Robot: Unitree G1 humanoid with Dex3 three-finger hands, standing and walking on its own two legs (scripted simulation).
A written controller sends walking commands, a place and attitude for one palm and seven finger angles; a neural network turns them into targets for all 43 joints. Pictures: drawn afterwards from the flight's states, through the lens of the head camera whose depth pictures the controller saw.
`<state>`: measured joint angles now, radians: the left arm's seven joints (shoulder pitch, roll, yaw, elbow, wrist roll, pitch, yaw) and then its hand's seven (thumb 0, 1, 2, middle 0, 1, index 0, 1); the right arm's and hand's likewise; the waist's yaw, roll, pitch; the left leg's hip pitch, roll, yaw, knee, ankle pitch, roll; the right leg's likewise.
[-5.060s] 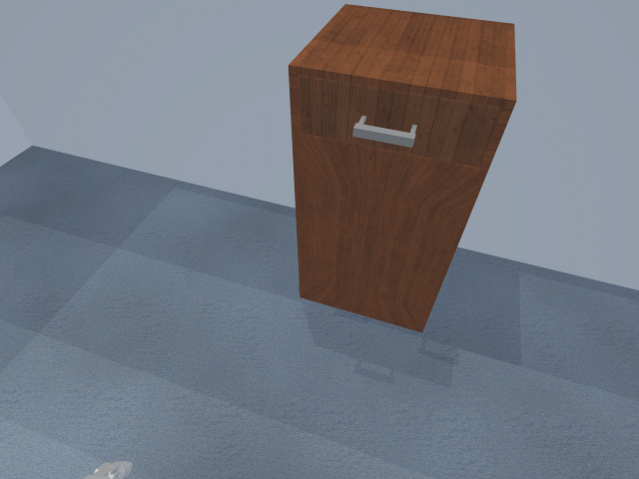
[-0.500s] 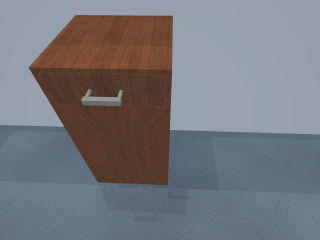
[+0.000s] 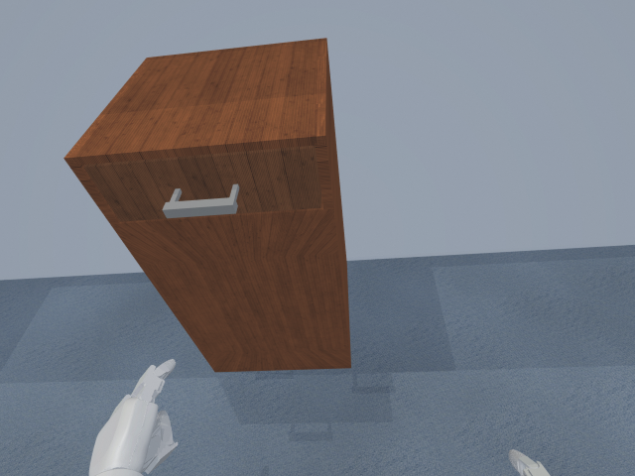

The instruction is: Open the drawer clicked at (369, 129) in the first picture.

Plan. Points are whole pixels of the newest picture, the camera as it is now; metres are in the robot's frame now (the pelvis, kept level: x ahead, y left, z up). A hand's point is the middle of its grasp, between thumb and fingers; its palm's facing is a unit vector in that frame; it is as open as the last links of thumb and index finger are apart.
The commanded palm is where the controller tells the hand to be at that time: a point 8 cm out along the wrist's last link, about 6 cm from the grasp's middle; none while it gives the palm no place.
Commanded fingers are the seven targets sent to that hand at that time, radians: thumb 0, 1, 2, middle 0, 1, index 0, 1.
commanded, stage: raise the hand with hooked fingers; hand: left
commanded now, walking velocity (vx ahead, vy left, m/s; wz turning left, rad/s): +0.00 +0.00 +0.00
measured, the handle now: (203, 199) +0.57 +0.24 +0.04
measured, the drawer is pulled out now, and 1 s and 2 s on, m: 0.00 0.00 0.00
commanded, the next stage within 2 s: move the hooked fingers above the handle in 1.68 s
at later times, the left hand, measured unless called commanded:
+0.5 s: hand (166, 370) +0.25 +0.21 +0.03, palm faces +0.14 -0.12 -0.98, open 10.3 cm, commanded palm +0.21 +0.21 +0.07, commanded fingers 0.00 0.04 0.53 -0.26 -0.86 -0.26 -0.86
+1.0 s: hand (146, 297) +0.32 +0.24 +0.09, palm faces +0.11 -0.12 -0.99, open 13.1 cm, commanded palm +0.28 +0.24 +0.15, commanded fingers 0.00 -0.50 0.30 -0.30 -1.20 -0.30 -1.20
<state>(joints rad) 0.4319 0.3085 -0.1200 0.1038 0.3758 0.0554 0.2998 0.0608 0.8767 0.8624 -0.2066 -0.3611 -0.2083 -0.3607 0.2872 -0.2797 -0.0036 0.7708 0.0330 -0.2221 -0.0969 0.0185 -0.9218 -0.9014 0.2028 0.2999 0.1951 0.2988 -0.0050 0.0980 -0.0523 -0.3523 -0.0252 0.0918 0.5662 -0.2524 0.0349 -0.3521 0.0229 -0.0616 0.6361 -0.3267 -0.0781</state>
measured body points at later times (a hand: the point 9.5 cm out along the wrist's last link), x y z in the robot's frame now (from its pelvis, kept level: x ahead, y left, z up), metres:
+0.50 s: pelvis +0.02 -0.01 -0.02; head +0.02 -0.05 +0.43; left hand +0.24 +0.22 +0.08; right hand +0.27 -0.20 -0.09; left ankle +0.03 +0.10 -0.73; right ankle +0.01 -0.06 -0.73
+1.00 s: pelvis +0.03 +0.02 +0.01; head +0.04 -0.02 +0.46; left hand +0.31 +0.24 +0.15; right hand +0.24 -0.22 -0.09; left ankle +0.03 +0.10 -0.73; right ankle +0.01 -0.06 -0.73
